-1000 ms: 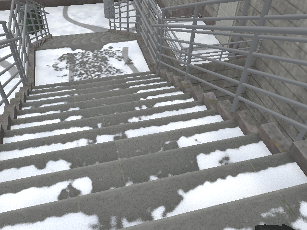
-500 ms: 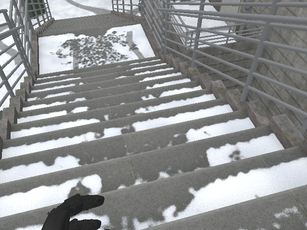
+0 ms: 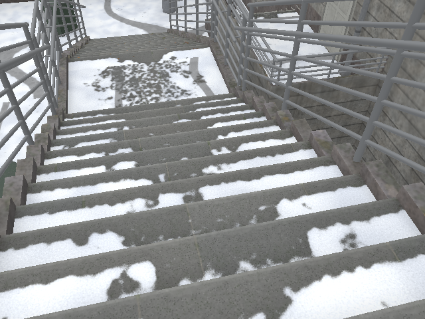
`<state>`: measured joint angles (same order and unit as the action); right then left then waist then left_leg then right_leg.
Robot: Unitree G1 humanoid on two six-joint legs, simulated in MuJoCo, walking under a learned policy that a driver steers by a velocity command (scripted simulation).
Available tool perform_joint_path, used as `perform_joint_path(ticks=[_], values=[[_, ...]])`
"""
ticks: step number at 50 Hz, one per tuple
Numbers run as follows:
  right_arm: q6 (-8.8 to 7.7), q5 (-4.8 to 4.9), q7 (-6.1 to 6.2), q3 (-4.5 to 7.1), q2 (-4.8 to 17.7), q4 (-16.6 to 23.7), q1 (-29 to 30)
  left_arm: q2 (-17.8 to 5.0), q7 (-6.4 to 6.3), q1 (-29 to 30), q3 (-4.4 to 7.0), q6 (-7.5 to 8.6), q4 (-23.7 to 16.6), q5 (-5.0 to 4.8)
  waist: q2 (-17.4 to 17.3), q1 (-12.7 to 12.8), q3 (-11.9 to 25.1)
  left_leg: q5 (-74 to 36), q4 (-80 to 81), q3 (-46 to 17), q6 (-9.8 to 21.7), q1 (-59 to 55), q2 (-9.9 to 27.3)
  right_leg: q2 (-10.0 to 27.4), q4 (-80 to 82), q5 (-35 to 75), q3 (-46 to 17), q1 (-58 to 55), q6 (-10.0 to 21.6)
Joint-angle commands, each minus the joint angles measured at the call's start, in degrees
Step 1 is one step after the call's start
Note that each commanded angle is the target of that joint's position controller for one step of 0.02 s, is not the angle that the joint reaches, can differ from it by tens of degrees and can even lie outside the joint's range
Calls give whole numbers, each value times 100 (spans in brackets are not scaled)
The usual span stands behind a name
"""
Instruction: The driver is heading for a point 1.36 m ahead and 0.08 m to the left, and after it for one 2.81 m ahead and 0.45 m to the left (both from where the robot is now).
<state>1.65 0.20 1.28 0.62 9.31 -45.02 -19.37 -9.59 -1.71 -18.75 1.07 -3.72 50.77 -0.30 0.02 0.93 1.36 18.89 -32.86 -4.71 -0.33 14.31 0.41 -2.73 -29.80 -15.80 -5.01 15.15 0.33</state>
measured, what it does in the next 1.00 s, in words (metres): goes down: left foot 0.16 m lower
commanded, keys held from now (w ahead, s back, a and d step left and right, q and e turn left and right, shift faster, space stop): w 1.00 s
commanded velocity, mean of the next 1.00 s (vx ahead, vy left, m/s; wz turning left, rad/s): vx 0.41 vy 0.00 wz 0.00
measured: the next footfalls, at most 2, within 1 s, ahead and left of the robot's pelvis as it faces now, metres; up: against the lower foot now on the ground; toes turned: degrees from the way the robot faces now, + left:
left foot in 0.64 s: +0.36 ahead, +0.12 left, -0.16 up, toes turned -2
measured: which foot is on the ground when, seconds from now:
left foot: down 0.00-0.22, up 0.24-0.62, down 0.64-1.00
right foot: down 0.00-0.64, up 0.66-1.00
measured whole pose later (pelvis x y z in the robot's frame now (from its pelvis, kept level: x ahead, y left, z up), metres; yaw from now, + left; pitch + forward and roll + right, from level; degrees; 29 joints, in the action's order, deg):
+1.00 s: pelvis +0.47 +0.00 -0.22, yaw +0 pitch +2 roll +3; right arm -4.8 1.3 3.0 1.0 9.5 -55.8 -31.1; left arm -12.2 2.5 -3.3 2.1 3.9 44.3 0.6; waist 2.7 -5.1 2.1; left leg 39.4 -47.0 -0.7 1.7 9.7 -4.0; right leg 5.4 -37.2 26.4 -6.6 42.8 2.2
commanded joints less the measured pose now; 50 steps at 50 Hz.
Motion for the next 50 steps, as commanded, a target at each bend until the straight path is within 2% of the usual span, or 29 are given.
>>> perform_joint_path(ticks=[1, 6, 10, 11, 12, 13, 16, 19, 21, 23, 24, 26, 29, 31, 32, 33, 34, 35, 36, 37, 38, 39, 41, 42, 43, 45, 46, 47, 50], values=[[-152, 66, 46, 261, 928, 217, -428, -430, -21, 128, 155, 126, -276, -57, -1025, -171, -534, 2518, 1936, -1365, 955, 193, 772, -275, -482, -1022, 462, 653, 207], [-245, 200, 88, 427, 1238, 16, -762, -431, 121, 579, 194, 583, -333, -170, -854, -329, -750, 842, 1828, -2041, 1456, -544, 1399, 166, -662, -1181, 461, 1331, 425], [-308, 288, 61, 418, 1137, 18, -247, -459, 186, -476, 287, 643, 102, -114, -614, 337, -302, -232, 972, -1219, 1149, 690, 988, -42, -126, -391, 723, -793, 589], [-370, 221, 47, 376, 993, 170, 111, -640, 181, -1194, 367, 650, 324, -131, -236, 678, -176, -558, 106, -843, 898, 1443, 679, 244, 81, -471, 178, -1621, 818], [-482, 220, 11, 292, 686, 397, 363, -1141, 160, -1810, 507, 691, 408, -141, 987, 839, 35, -855, -1910, 168, 433, 2483, -202, 1220, 881, -739, -1678, -2420, 1452], [-617, 154, 40, 325, 786, 559, 433, -1315, 196, -1778, 511, 762, 332, -83, 1472, 689, 27, 1260, -3071, -74, 326, 3548, -408, 2160, 1331, -376, -3353, -2653, 2109], [-737, 133, -44, 370, 921, 403, 268, -892, 196, -1080, 305, 786, 142, -106, -69, 216, -440, -36, -3369, -469, 503, 4356, 388, 1890, 909, 2, -2104, -2112, 1646], [-706, -33, -266, 384, 842, 285, 205, -683, 147, -1083, 124, 724, 144, 84, 242, -14, -218, -1764, -2903, -75, 436, 3575, 466, 1353, 449, 1827, -1047, -1044, 1257], [-733, -70, -346, 379, 893, 600, 938, -683, -96, -954, 57, 790, 193, -48, 415, -25, -525, -3395, -1288, 16, 354, 3074, 423, 960, 377, 1328, -463, -171, 975], [-768, -233, -437, 274, 486, 746, 1349, -688, -264, -937, -10, 745, 287, -126, 380, 111, -511, -5012, -92, 420, 370, 1498, -17, 439, -37, 528, 53, 1066, 842], [-731, -187, -465, 256, 405, 798, 1430, -777, -300, -999, 21, 748, 370, -134, 399, 139, -417, -5507, -28, 604, 287, 706, -217, 367, -137, 314, 152, 1613, 837], [-594, -111, -480, 342, 635, 617, 834, -1022, -229, -833, 76, 773, 312, -39, 609, -139, -142, -5669, -910, 405, 305, -136, -197, 581, -834, 224, -15, 2040, 886], [-429, -122, -379, 437, 921, 99, -425, -810, -65, -510, 79, 632, 172, -112, 401, -714, 111, -3862, -1165, 553, 318, -463, -219, 594, -2598, 1469, -134, 1238, 720], [-534, 38, -319, 501, 833, -54, -1120, -673, -12, -507, 101, 618, 344, -163, -239, -1234, -173, -3869, 1783, 579, 577, -1000, 310, 205, -5419, 2421, -113, 609, 496], [-580, -15, -316, 453, 846, -494, -2051, -504, -35, -358, 115, 697, 429, -145, -1189, -1611, -365, -5043, 2182, -23, 1064, -1982, 933, -384, -8448, -1183, 14, 1809, 366], [-692, -229, -392, 269, 828, -590, -2055, 43, 37, -1372, 35, 827, 280, -181, -2386, -599, 130, -8156, -1016, -729, 1309, -3545, 1420, -650, -9554, -3237, -875, 4075, 422], [-676, -109, -397, 310, 738, -542, -2048, -230, 127, -1438, 29, 988, 113, -228, -2118, -574, 550, -8323, -829, -1361, 1641, -3800, 1827, -442, -8788, -2621, -1143, 4838, 471], [-647, -1, -421, 311, 693, -505, -1904, -617, 133, -1010, 118, 1011, -24, -287, -929, -558, 584, -6021, -272, -1645, 1816, -3365, 1950, -175, -7987, -1786, -1036, 5139, 501], [-605, 27, -453, 367, 911, -492, -1435, -598, 88, -837, 141, 951, -77, -192, -144, -207, 348, -4754, -46, -1773, 1864, -2326, 1890, 3, -7880, -1392, -633, 4900, 486], [-696, -100, -355, 477, 1392, -389, -845, -593, 29, -426, 124, 856, -295, -297, -459, 59, 265, -2425, 638, -3054, 2143, -1432, 2495, 400, -6532, -482, -954, 4894, 435], [-780, -151, -340, 320, 964, -316, -321, -773, 8, 79, 174, 727, -338, -289, 155, 220, -365, -1847, 832, -3248, 2094, -361, 2458, 796, -6033, -239, -913, 4807, 302], [-833, -132, -202, 214, 830, -259, 9, -756, -23, 389, 185, 659, -441, -234, 455, 397, -884, -2110, 1114, -2391, 1802, 919, 1888, 896, -4779, 559, -732, 4062, 41], [-765, -59, 11, 239, 1004, -542, -148, -309, 2, 430, 95, 640, -540, 105, -197, 343, -572, -3226, 967, -1557, 1612, 1633, 1197, 971, -3511, 1387, -265, 2678, -159], [-747, -102, 41, 243, 1057, -693, -327, -236, 101, 123, 98, 656, -437, 87, -558, 408, -294, -3396, 776, -1446, 1596, 1567, 1221, 956, -3841, 1988, -301, 2341, -103], [-746, -77, 34, 270, 1116, -738, -405, -315, 169, 92, 130, 645, -372, 20, -295, 410, -200, -3031, 645, -1121, 1496, 1466, 1067, 841, -3695, 2365, -57, 2238, 38], [-817, 170, 153, 175, 658, -937, -1268, -614, 225, 1458, 198, 760, -792, 56, 108, -272, -593, -1314, 57, -1316, 1316, -387, 911, 993, -2308, 3248, -355, 4294, 265], [-816, 146, 175, 173, 652, -1030, -1648, -485, 274, 2018, 147, 827, -945, 93, -69, -573, -675, -981, -108, -1572, 1317, -852, 1005, 976, -1919, 3291, -322, 4683, 292], [-781, 178, 261, 141, 511, -952, -1578, -552, 361, 2323, 135, 895, -1087, 142, -114, -596, -706, -622, -335, -1324, 1236, -788, 853, 1016, -995, 4032, -385, 4380, 280], [-597, 151, 197, 214, 853, -924, -1275, -277, 571, 2395, 73, 827, -1232, 59, -386, -757, -676, 76, -325, -508, 998, 1271, 485, 455, -103, 5041, 268, 1271, 127]])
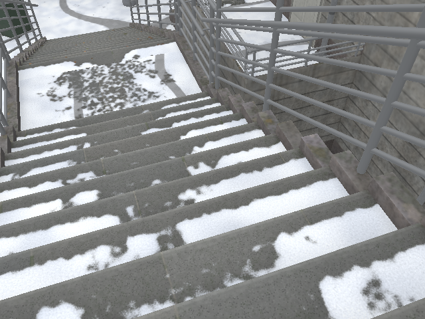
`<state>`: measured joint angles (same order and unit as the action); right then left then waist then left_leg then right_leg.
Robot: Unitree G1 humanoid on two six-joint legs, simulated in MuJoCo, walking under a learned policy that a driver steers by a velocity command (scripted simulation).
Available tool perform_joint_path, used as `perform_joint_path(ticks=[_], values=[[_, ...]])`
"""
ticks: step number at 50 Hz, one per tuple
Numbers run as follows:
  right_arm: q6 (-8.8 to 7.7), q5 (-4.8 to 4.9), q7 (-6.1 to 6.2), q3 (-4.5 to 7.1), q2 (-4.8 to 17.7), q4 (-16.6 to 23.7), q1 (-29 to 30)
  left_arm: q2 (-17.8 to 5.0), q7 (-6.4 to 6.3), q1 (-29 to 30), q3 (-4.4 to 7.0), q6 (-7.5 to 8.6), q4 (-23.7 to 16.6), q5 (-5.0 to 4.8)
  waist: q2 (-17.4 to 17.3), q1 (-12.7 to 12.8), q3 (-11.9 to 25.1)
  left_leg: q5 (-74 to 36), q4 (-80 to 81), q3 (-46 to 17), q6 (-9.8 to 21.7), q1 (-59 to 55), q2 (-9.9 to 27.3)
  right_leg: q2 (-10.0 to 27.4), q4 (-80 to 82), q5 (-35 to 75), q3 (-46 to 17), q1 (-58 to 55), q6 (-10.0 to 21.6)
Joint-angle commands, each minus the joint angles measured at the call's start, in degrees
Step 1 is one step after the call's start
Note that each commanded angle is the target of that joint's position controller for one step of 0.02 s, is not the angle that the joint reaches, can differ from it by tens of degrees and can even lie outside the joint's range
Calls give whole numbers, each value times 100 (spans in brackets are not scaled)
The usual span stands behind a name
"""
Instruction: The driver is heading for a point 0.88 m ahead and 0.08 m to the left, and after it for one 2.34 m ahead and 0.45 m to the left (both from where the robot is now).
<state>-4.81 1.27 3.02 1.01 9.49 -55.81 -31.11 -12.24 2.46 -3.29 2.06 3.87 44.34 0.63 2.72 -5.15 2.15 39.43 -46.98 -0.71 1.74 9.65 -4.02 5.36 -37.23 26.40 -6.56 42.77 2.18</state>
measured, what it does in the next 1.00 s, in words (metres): goes down: right foot 0.16 m lower, then left foot 0.16 m lower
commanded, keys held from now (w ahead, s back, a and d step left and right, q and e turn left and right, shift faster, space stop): w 1.00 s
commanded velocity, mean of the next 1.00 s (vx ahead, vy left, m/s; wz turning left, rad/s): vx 0.50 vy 0.00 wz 0.00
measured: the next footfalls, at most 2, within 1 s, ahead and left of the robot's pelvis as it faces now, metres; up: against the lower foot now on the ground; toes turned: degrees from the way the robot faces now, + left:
right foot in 0.14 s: +0.26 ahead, -0.15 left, -0.16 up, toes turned +0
left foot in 0.74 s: +0.58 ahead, +0.07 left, -0.33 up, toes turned -2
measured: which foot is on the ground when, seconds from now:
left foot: down 0.00-0.14, up 0.16-0.72, down 0.74-1.00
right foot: up 0.00-0.12, down 0.14-0.76, up 0.78-1.00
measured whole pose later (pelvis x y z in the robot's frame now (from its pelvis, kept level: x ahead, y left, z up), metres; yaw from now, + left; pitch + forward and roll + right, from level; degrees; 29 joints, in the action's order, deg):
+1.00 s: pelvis +0.57 -0.02 -0.28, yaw +0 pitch +2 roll +1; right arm -3.3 -0.9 -0.2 0.9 8.4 -57.5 -27.8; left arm -12.3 -2.0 -12.3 3.2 2.7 48.2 0.4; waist 2.1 -0.7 1.9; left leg 19.5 -32.7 0.4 3.7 14.9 -4.3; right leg 4.9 -69.6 -2.7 -4.9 49.0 1.4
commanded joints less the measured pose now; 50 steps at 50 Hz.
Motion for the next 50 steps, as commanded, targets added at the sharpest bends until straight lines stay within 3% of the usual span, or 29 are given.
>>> perform_joint_path(ticks=[1, 4, 6, 7, 8, 9, 10, 11, 12, 13, 14, 16, 19, 20, 23, 27, 31, 35, 37, 38, 39, 41, 42, 43, 44, 45, 46, 48, 50], values=[[101, 90, 6, 191, 842, 189, -14, -83, 155, 761, -10, -7, -625, -140, -835, -124, -838, -2073, 884, -929, 764, 1540, 935, -336, 728, 373, 368, -1518, -76], [289, 53, 55, 268, 833, 223, 64, -382, 71, 212, 80, -67, -444, -209, -739, 74, -680, -2996, -436, -1029, 601, 58, 973, -74, 1542, -298, 280, -1586, -124], [286, 15, -19, 293, 906, -21, 263, -825, 55, -2033, 363, -50, 323, -141, -690, 1202, 35, -3980, -2941, -936, 344, 658, 803, 11, 1581, -446, 482, -3918, 144], [164, 106, -83, 292, 678, -184, 157, -1041, 46, -3307, 413, -46, 781, -4, 395, 1747, 487, -1514, -5652, -571, -63, 1905, -46, 444, 1086, 618, 276, -5555, 514], [53, 81, -183, 169, 128, -152, -947, -972, 93, -3112, 209, -6, 820, 85, 1732, 953, 938, 1273, -7060, -1235, -69, 3741, -158, 972, -854, 2262, -319, -6837, 768], [-76, 163, -228, 187, 489, 39, -1072, -1004, 89, -3085, 265, -126, 708, 6, 2059, 1003, 1545, 1057, -7245, -1439, -165, 4122, -9, 1295, -645, 1727, -1037, -6806, 1208], [-54, 287, -169, 220, 647, 467, -516, -1179, 120, -2859, 355, -156, 771, -128, 1509, 913, 1661, 113, -6500, -1099, -186, 4443, 101, 1862, 873, -2350, -2395, -6136, 1684], [88, 251, 25, 267, 811, 658, 414, -783, 115, -2110, 243, -159, 632, -130, -18, 792, 724, -916, -6177, -569, -28, 4442, 444, 1681, 1927, -4529, -2636, -4776, 1509], [199, 275, 102, 270, 792, 806, 645, -737, 106, -1432, 171, -57, 486, 15, -19, 490, 158, -1983, -5231, -770, 103, 4196, 600, 1803, 2125, -5022, -2899, -3529, 1587], [260, 107, 120, 280, 796, 768, 723, -434, 66, -1033, 81, 105, 464, 36, -219, 304, -245, -2595, -4622, -1087, 184, 3979, 865, 1596, 1720, -4149, -2699, -2689, 1367], [297, 9, 79, 345, 807, 718, 628, -173, 52, -1136, -9, 191, 622, 9, -177, 144, -385, -2933, -3740, -1056, 169, 3631, 1030, 1145, 1620, -3307, -1801, -2116, 1129], [218, -173, 11, 365, 624, 983, 1040, -346, -169, -1522, 26, 237, 897, -9, 315, 186, -279, -3182, -2263, -821, -78, 3395, 1158, 698, 1613, -1958, -1161, -2082, 1135], [235, -93, -157, 347, 571, 1129, 1172, -678, -319, -2095, 111, 121, 1086, 130, 186, 176, 311, -3807, -2090, -693, -174, 3446, 1106, 849, 1238, -958, -1242, -2658, 1366], [230, -93, -197, 390, 691, 1145, 1267, -740, -307, -2302, 147, 139, 1101, 18, -163, 252, 250, -4440, -1614, -810, -91, 3713, 1088, 687, 1217, -1526, -1068, -2866, 1268], [180, -182, -349, 396, 655, 1480, 2226, -239, -490, -2730, 10, 133, 1314, -300, 55, 497, -273, -6189, 228, -816, 94, 3765, 1000, 263, 826, -3202, -630, -2786, 851], [172, -245, -557, 313, 432, 1717, 2855, -233, -579, -2742, -57, 46, 1203, -193, -42, 768, -486, -6859, 781, -493, 79, 2895, 710, 93, 220, -4020, -526, -2165, 876], [108, -154, -780, 184, 280, 2110, 3502, -357, -679, -3070, -21, -195, 1146, -150, 10, 1201, -710, -6092, 1455, -411, -66, 2888, 619, 83, -668, -3891, -800, -2582, 990], [-3, -11, -772, 234, 463, 1862, 2895, -511, -769, -2819, 71, -363, 1117, -230, 49, 1034, -767, -5218, 2447, -329, 14, 2269, 836, 181, -1852, -2810, -1113, -3106, 958], [39, -67, -642, 469, 804, 1081, 952, -432, -539, -2758, 115, -193, 1340, -190, -245, 124, 35, -6069, 2699, 17, 356, -658, 769, -427, -3961, -2349, -675, -2005, 677], [94, -215, -593, 500, 1122, 606, -563, -169, -414, -2828, 94, -13, 1369, -243, -1267, -386, 705, -8614, 1426, -553, 917, -2903, 1562, -1182, -6825, -5058, -211, -157, 233], [113, -190, -643, 437, 1219, 518, -677, -187, -318, -3598, 5, 151, 1279, -408, -2133, -95, 1660, -8846, 371, -1661, 1531, -4364, 2383, -1370, -8706, -7769, -589, 1335, -56], [204, 122, -577, 519, 1416, 376, -369, -457, -434, -2563, 33, 190, 602, -516, -2123, -73, 1558, -4232, 1975, -3069, 2109, -3622, 2879, -905, -8343, -6817, -124, 2576, -164], [290, 71, -515, 287, 650, 385, 219, -459, -583, -1662, 69, -15, 450, -390, -475, 73, 429, -2582, 2828, -2995, 1670, -2151, 2445, -682, -8064, -6114, 427, 2605, -115], [207, -210, -500, 252, 802, 549, 810, -358, -644, -1707, 47, -132, 351, -439, -408, 465, 59, -2058, 2957, -3386, 1883, -787, 2734, -440, -7435, -5264, -2, 1999, -2], [133, -208, -535, 184, 632, 597, 1301, -163, -631, -1857, 10, -237, 403, -261, -204, 827, -442, -2113, 2846, -3254, 1790, 345, 2537, -168, -7015, -5129, -40, 1716, 9], [0, -227, -547, 28, 174, 669, 1562, -392, -585, -1917, 144, -184, 477, -284, -147, 1015, -670, -2404, 2667, -2362, 1281, 1073, 1990, 8, -5485, -3958, -524, 1304, 178], [-52, -293, -518, 27, 257, 595, 1532, -317, -550, -1925, 161, -136, 506, -180, -482, 1077, -617, -2936, 2697, -1953, 1107, 1464, 1693, 67, -4975, -3630, -270, 986, 182], [-47, -201, -251, 107, 682, 508, 1253, -274, -476, -1244, 177, -62, 166, 120, -812, 851, -585, -4586, 2858, -1160, 1090, 1753, 1246, 104, -2475, -2386, 71, 182, -86], [10, -241, -158, 147, 814, 216, 822, 35, -300, -1476, 127, -91, 212, 54, -1040, 939, 60, -5523, 2410, -1323, 1257, 1268, 1455, 107, -2641, -1752, -15, -325, -155]])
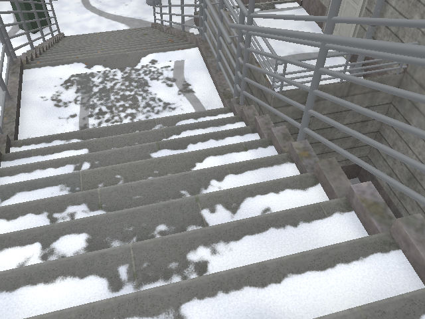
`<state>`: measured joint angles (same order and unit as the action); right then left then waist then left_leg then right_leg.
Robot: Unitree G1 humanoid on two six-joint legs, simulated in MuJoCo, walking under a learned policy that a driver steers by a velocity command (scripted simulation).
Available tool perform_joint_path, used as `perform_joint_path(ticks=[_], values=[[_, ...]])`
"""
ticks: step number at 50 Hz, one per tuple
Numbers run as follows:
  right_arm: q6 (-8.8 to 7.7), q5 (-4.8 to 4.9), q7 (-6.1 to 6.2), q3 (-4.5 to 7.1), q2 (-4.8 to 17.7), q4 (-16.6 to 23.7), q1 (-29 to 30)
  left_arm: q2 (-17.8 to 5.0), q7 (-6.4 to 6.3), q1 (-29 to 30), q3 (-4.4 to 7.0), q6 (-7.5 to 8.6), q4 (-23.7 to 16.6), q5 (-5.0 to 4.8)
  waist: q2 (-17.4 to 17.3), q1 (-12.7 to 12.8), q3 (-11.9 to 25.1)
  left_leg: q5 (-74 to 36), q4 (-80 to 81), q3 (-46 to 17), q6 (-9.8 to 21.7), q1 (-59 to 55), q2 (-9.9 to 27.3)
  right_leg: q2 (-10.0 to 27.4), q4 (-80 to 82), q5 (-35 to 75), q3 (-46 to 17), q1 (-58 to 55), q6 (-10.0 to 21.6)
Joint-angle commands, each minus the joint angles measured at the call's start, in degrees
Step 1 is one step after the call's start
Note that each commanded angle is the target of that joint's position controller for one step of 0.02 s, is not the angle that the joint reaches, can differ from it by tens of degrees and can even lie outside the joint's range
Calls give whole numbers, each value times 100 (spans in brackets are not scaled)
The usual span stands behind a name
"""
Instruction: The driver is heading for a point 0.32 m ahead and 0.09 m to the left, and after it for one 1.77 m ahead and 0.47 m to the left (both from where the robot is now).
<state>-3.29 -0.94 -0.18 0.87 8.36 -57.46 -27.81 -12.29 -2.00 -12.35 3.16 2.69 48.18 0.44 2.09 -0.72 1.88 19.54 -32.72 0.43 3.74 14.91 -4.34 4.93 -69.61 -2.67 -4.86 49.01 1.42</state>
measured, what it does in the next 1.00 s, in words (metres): goes down, turning left: right foot 0.16 m lower, then left foot 0.16 m lower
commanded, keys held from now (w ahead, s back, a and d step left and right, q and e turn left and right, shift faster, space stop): w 0.08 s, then w+q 0.92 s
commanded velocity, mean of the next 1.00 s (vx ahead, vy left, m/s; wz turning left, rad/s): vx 0.50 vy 0.00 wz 0.41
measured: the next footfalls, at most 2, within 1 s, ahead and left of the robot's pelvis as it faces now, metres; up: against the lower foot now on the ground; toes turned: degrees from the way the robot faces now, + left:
right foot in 0.34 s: +0.38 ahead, -0.19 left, -0.16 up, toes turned +8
left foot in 1.00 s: +0.63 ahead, +0.14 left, -0.33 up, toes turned +27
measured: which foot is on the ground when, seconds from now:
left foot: down 0.00-0.34, up 0.36-0.98, down 1.00-1.00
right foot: up 0.00-0.32, down 0.34-1.00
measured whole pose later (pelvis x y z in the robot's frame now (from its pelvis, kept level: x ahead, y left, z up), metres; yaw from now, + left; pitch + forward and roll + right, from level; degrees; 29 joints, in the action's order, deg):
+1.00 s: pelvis +0.53 +0.00 -0.30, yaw +26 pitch +1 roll -4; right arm -1.3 1.6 -4.5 3.1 12.7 -39.9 -2.4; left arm -11.9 -2.4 -26.9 2.7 2.9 56.6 -0.7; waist -2.9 6.6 -1.1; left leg -16.6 -24.3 -0.1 6.4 25.4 1.0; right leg 6.4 -74.9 -47.5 14.3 7.3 -1.8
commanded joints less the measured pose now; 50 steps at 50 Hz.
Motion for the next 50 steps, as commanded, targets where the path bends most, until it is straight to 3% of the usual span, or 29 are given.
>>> perform_joint_path(ticks=[1, 3, 6, 8, 10, 12, 14, 15, 17, 18, 19, 20, 21, 22, 23, 24, 25, 27, 30, 31, 33, 34, 36, 38, 40, 46, 47, 49, 50], values=[[-151, 21, 126, 204, 1046, 413, 468, -135, 194, -621, 49, -15, -135, 8, -656, 487, 104, -3350, 884, -1343, 1058, 474, 1493, 92, 678, 1252, -77, -791, -24], [-181, 257, 171, 178, 781, 138, -202, -281, 230, 132, 69, 4, -378, -49, -472, 72, -202, -2482, 533, -1742, 995, -694, 1613, 274, 1226, 1505, -474, 407, 137], [-206, 187, 238, 163, 739, 29, -978, -378, 380, 1415, 78, 181, -858, -47, -535, -432, -618, -1122, 99, -2297, 919, -1611, 1673, 259, 2420, 1776, -535, 1529, 235], [-121, 148, 374, 144, 735, 320, -622, -259, 556, 1712, 9, 292, -924, 68, -282, -467, -726, -170, -240, -1725, 821, -218, 1184, -1, 3474, 3155, -166, -17, 120], [9, 198, 358, 201, 954, 469, -400, -93, 623, 1626, -51, 249, -898, -11, -359, -551, -763, 57, -337, -1518, 770, 1020, 966, -326, 3767, 3275, 184, -1636, -30], [122, 294, 396, 229, 904, 510, -491, -158, 617, 1681, -51, 192, -1063, -148, -650, -695, -832, -123, -868, -1659, 643, 617, 855, -354, 4295, 2677, 30, -1899, -146], [229, 318, 522, 270, 917, 570, -536, -270, 601, 1597, -49, 243, -1056, -154, -649, -789, -814, -330, -1664, -1897, 549, -464, 819, -88, 5338, 2655, -251, -1744, -147], [279, 277, 507, 321, 958, 507, -524, -386, 570, 1366, 13, 285, -975, -174, -677, -597, -616, -567, -2239, -1953, 508, -482, 821, 28, 5391, 2519, -320, -2283, -41], [229, 253, 368, 317, 845, 234, -488, -876, 482, -1143, 294, 229, -200, -74, -572, 588, 125, -22, -4612, -1743, 172, 851, 402, 324, 4738, 2579, -255, -5075, 175], [107, 308, 252, 244, 374, 2, -801, -1019, 490, -2373, 265, 194, 168, 48, 451, 994, 917, 3310, -7173, -1521, -188, 2406, -416, 995, 3381, 4470, -644, -7047, 364], [22, 430, 123, 193, 334, 138, -1927, -1169, 552, -2163, 207, 185, 252, 52, 1856, 278, 1471, 3269, -8440, -1633, -326, 3616, -1, 1461, 2281, 5060, -848, -7857, 395], [-43, 601, 137, 178, 512, 501, -1899, -1588, 600, -2035, 370, 69, 288, -94, 2511, 214, 2002, 2635, -9006, -1432, -471, 4166, 106, 2162, 3256, 2846, -2256, -7741, 934], [38, 604, 234, 213, 661, 804, -1076, -1359, 638, -1844, 344, 9, 402, -206, 1499, 257, 1618, 1665, -8329, -897, -507, 4404, 345, 2217, 4572, -821, -2792, -6686, 1313], [216, 528, 418, 279, 772, 855, -176, -672, 625, -1158, 146, -31, 251, -46, 122, 339, 595, 895, -8128, -545, -364, 4216, 497, 1803, 5194, -2057, -2337, -5261, 1153], [355, 482, 505, 245, 622, 1016, 15, -675, 633, -762, 69, 34, 290, 94, 308, 145, 67, 462, -8171, -604, -273, 4015, 603, 2038, 5222, -1333, -2481, -4175, 1352], [438, 365, 513, 309, 708, 975, -120, -328, 681, -54, -57, 188, 95, 117, -193, -218, -324, -351, -6813, -1033, -82, 3421, 856, 1664, 5101, -924, -1881, -3077, 1059], [406, 278, 503, 397, 771, 921, -124, -33, 621, 153, -119, 274, 186, 50, 151, -360, -432, -764, -6098, -1304, 41, 3174, 951, 1278, 4795, -402, -1244, -2698, 676], [236, 195, 421, 494, 823, 1044, 121, -192, 419, -32, -91, 404, 349, 30, 371, -368, -420, -1514, -4299, -1318, 28, 2854, 919, 823, 5000, 689, -362, -2664, 379], [261, 165, 186, 412, 455, 1274, 631, -437, 103, -1050, -19, 329, 842, 93, 568, -140, -43, -1698, -3565, -1399, -153, 3449, 909, 1191, 4798, 1734, -494, -3871, 994], [283, 165, 108, 421, 553, 1257, 490, -655, 129, -1026, 17, 359, 794, 146, 323, -232, 78, -2036, -3738, -1367, -114, 3446, 862, 1276, 4633, 1642, -508, -3921, 1078], [366, 142, 36, 439, 636, 1392, 832, -596, 182, -1095, 2, 359, 784, 51, 6, -145, -127, -2146, -3654, -1367, -13, 3791, 800, 1313, 4565, 1648, -393, -4006, 958], [321, 196, -30, 493, 814, 1561, 1206, -373, 163, -1185, -24, 361, 798, -50, -82, -84, -293, -2953, -2792, -1658, 77, 4095, 837, 1028, 4471, 503, -83, -4340, 598], [268, 218, -121, 475, 742, 1735, 1681, -361, 111, -1579, -44, 353, 958, 9, 227, 175, -590, -3442, -2451, -1538, 168, 4385, 718, 1022, 4262, 349, 7, -4489, 432], [238, 153, -243, 485, 829, 1936, 1997, -357, -19, -1516, -58, 312, 830, 76, 55, 174, -837, -4343, -1470, -1295, 157, 3702, 615, 794, 4074, 155, 659, -3767, 343], [183, 72, -396, 344, 490, 2020, 2448, -337, -95, -1616, -86, 267, 797, 16, -74, 460, -785, -5373, -674, -657, 70, 2563, 486, 656, 3768, -840, 1107, -3207, 305], [198, 313, -528, 199, 484, 2290, 3239, -731, -158, -1842, 81, 8, 664, -125, 31, 1044, -1238, -4284, 917, -174, -74, 2656, 718, 1176, 2198, -285, 917, -4245, 291], [161, 294, -539, 212, 521, 2183, 2965, -759, -127, -1875, 93, -47, 725, -149, 116, 878, -1074, -3814, 949, -87, 17, 2028, 713, 1261, 1810, 340, 870, -4137, 337], [215, 256, -347, 567, 1216, 1540, 1093, -962, 2, -1391, 169, 38, 667, -126, 48, -257, 82, -3876, 800, 408, 389, -931, 201, 868, -484, 2007, 1122, -3367, 294], [199, 196, -281, 687, 1699, 1190, 172, -853, 12, -1210, 161, 127, 644, -152, -722, -795, 337, -5804, 975, -67, 888, -2254, 711, 318, -3135, -252, 1520, -2287, -198]])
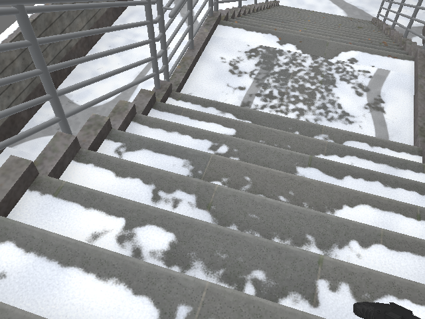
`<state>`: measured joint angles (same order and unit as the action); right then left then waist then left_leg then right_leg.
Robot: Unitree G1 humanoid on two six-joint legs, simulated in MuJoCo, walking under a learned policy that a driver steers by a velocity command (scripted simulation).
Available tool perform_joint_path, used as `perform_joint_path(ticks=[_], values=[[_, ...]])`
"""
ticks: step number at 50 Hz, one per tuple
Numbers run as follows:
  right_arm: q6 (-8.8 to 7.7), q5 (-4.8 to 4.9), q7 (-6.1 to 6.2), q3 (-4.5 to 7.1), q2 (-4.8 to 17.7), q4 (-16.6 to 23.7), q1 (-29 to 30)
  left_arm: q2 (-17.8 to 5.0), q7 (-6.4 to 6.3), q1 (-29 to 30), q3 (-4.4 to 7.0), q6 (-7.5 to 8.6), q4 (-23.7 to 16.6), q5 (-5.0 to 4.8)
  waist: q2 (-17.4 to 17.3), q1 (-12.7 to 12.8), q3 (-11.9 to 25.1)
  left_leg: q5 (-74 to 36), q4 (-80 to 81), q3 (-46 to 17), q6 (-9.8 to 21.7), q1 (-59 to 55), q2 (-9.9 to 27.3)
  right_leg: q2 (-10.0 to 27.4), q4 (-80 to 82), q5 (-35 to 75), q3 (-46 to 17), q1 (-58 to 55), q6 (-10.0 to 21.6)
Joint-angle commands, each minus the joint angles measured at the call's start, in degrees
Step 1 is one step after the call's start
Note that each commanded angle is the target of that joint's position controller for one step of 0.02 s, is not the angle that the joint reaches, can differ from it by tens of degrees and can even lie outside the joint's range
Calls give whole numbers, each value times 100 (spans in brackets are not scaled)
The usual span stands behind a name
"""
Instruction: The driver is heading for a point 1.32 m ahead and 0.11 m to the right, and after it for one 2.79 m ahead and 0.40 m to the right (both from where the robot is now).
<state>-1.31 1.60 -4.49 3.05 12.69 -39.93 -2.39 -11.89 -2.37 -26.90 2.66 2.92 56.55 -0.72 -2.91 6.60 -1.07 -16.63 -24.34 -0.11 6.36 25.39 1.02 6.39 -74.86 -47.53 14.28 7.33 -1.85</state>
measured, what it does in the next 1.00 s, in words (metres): goes down: right foot 0.16 m lower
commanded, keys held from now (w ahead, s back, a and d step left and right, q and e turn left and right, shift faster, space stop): w+q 0.02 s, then w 0.98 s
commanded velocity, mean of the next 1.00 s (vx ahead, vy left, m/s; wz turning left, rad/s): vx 0.50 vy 0.00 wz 0.15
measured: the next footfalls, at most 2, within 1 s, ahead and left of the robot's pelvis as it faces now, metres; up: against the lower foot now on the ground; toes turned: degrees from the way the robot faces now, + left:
right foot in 0.58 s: +0.47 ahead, -0.15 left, -0.16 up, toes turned +10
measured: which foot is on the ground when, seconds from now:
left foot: down 0.00-0.60, up 0.62-1.00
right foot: down 0.00-0.00, up 0.02-0.56, down 0.58-1.00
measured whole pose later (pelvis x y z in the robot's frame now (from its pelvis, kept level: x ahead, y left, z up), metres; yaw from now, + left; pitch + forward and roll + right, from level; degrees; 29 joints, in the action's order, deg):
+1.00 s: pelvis +0.53 -0.05 -0.21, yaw +7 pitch +2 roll -1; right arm -3.6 0.7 -1.9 2.5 11.9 -42.6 -4.9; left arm -9.2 -1.9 -32.0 1.6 3.9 55.7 -0.6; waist -1.8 3.6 3.1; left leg -11.1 -49.2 -6.2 3.3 44.1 4.3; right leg -4.6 -35.3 -29.5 -2.2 7.5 3.3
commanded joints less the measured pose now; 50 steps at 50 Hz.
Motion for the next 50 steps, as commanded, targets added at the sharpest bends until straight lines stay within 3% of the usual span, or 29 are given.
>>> perform_joint_path(ticks=[1, 2, 3, 4, 6, 7, 8, 10, 12, 14, 16, 18, 24, 27, 29, 30, 31, 32, 33, 34, 35, 36, 38, 41, 42, 43, 44, 46, 50], values=[[-34, -195, 119, 392, 1571, -747, -2580, -170, 172, -796, 17, 249, -280, 118, -1459, -949, 1703, -3567, -2265, -1123, 1345, -5983, 1045, -263, -4840, -759, -1137, 4475, -77], [74, -46, 124, 406, 1440, -760, -2928, -653, 253, -703, 50, 418, -516, 11, -1227, -1257, 2773, -2692, -2040, -1998, 1954, -6153, 1471, -120, -4619, -673, -1863, 4706, -205], [183, 24, 207, 411, 1408, -889, -3244, -663, 206, 69, 44, 437, -987, -148, -931, -1491, 3003, -189, -764, -2954, 2162, -5965, 1941, -192, -4304, -456, -1870, 5267, -281], [248, 84, 281, 404, 1450, -1124, -2951, -534, 69, 760, -10, 354, -1316, -294, -117, -1235, 2214, 2432, 212, -3743, 1897, -4823, 2036, -144, -3988, 361, -1626, 5688, -261], [14, -236, 209, 149, 877, -501, -1176, -747, -164, 720, 60, 97, -1193, -218, 871, -443, 662, 3312, 474, -3619, 1475, -1618, 2028, 195, -2188, 2337, -1980, 4780, 45], [-121, -247, 177, 40, 501, -433, -752, -689, -204, 520, 103, 15, -1039, -39, 806, -220, 308, 2759, 162, -3188, 1222, -678, 1744, 291, -1672, 2786, -2147, 4336, 104], [-203, -188, 254, -7, 431, -464, -587, -670, -204, 568, 154, 16, -1127, 108, 633, -94, 15, 2078, 286, -2202, 930, 274, 1063, 287, -238, 3537, -2092, 3585, -9], [-218, -214, 524, 66, 635, -771, -1088, -439, -170, 938, 160, 64, -1339, 289, 21, -206, 281, 665, 128, -1614, 911, 322, 609, 117, 983, 4224, -1824, 2872, -261], [-203, -325, 573, 133, 841, -881, -1434, -409, -21, 378, 159, 82, -1105, 123, -168, -131, 836, -186, -275, -1598, 1004, 32, 745, -64, 693, 5226, -1800, 2460, -242], [-248, -100, 598, 109, 558, -1094, -2046, -732, 69, 1137, 269, 63, -1444, -15, -36, -517, 520, 1460, -628, -2031, 944, -1086, 880, 80, 1402, 5922, -2396, 3991, -19], [-260, -14, 674, 44, 379, -1141, -2339, -692, 179, 1761, 264, 86, -1739, 95, 187, -689, 33, 2874, -781, -2076, 858, -1067, 699, 8, 2657, 6501, -2477, 4360, 189], [-232, -13, 754, 13, 375, -1108, -2254, -497, 331, 1959, 217, 118, -1829, 239, -38, -733, -28, 3713, -1155, -1861, 759, -328, 451, -189, 3242, 7609, -2302, 3392, 205], [15, -66, 877, 44, 611, -873, -2485, -372, 609, 2478, 95, 163, -2265, 31, -182, -1188, -294, 3667, -2323, -2217, 799, -583, 351, -286, 4509, 6560, -2185, 3020, 189], [69, -44, 959, 112, 767, -961, -2428, -488, 583, 1975, 191, 132, -2092, -86, -174, -1030, -376, 3056, -3117, -2355, 480, -629, 430, -127, 5129, 5792, -2002, 2090, 379], [-13, -56, 776, 51, 441, -1307, -2468, -788, 520, -9, 423, 115, -1306, 47, 148, -138, 305, 2700, -5242, -1738, 159, 279, -220, -131, 5145, 6383, -1639, -543, 643], [-181, 39, 651, -30, 68, -1349, -2704, -1097, 529, -1289, 431, 85, -946, 196, 1017, 289, 963, 5008, -8080, -1286, -254, 1859, -956, 599, 3869, 8533, -2156, -2419, 1079], [-378, 123, 560, -89, 90, -1219, -3336, -1216, 587, -1431, 387, 25, -808, 90, 2315, -88, 1603, 6851, -10054, -1200, -684, 3237, -1073, 1163, 3308, 8276, -3248, -3402, 1546], [-505, 260, 601, -78, 334, -920, -3249, -1584, 593, -1443, 510, -111, -649, -112, 2711, -112, 1895, 6310, -10439, -1064, -806, 4071, -893, 1682, 4298, 5822, -4641, -3477, 2025], [-457, 326, 726, -101, 348, -568, -2257, -1348, 500, -1156, 434, -163, -584, -212, 2148, -128, 1355, 5628, -10038, -531, -766, 4867, -492, 1767, 5231, 3893, -5189, -3056, 2080], [-294, 248, 839, -80, 447, -464, -1433, -651, 430, -653, 201, -216, -653, -52, 689, -69, 545, 4959, -9680, -202, -634, 4841, -224, 1493, 5689, 2992, -4884, -1931, 1789], [-158, 239, 900, -110, 288, -291, -1302, -707, 401, -232, 135, -155, -616, 117, 832, -378, 195, 4632, -9654, -260, -589, 4371, -92, 1634, 5718, 3251, -5079, -719, 1935], [-57, 100, 908, -129, 259, -325, -1424, -448, 447, 359, -6, -35, -767, 262, 378, -767, -204, 4138, -8726, -624, -409, 3821, 247, 1395, 5512, 3213, -4636, 519, 1849], [-98, -10, 815, -10, 328, -435, -1762, -202, 426, 836, -118, 101, -801, 261, 593, -1241, -352, 2846, -6876, -814, -209, 3194, 473, 545, 5428, 3207, -3468, 1556, 1299], [-257, -396, 648, -26, 152, -66, -674, -444, 103, 291, -67, 173, -598, 115, 819, -810, -115, 547, -3238, -264, -488, 1705, 362, 61, 5762, 5295, -2526, 1864, 1212], [-220, -345, 578, -87, -139, -115, -746, -525, 69, 54, -35, 120, -435, 75, 990, -810, 258, 435, -3269, -241, -595, 1247, 258, 164, 5593, 5794, -2552, 1649, 1317], [-209, -228, 497, -66, -103, -212, -1094, -730, 70, -65, 26, 122, -339, 87, 1134, -925, 435, 226, -3688, -517, -553, 1413, 357, 485, 5379, 6015, -2841, 1130, 1437], [-190, -191, 463, 20, 208, -215, -1078, -793, 78, -2, 60, 147, -408, 64, 785, -934, 353, 204, -3529, -446, -468, 1682, 310, 419, 5259, 6017, -2724, 807, 1398], [-228, -140, 368, 31, 260, -14, -336, -406, 60, -660, 31, 139, -163, -97, 607, -540, 1, 205, -2864, -887, -306, 3044, 530, 577, 4690, 5305, -3177, -638, 1375], [-418, -2, 111, -2, 182, 397, 1061, -487, -42, -1682, 80, 103, -3, 58, 660, 72, -560, 658, -1943, -934, -254, 4555, 542, 763, 4255, 4399, -3789, -1844, 1344]])
Keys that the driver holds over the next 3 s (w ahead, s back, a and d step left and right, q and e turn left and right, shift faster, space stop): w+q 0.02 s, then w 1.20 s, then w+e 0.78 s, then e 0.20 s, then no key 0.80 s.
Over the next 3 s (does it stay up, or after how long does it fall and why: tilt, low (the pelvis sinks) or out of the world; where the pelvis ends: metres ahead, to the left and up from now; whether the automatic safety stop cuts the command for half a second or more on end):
stays up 1.29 -0.01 -0.65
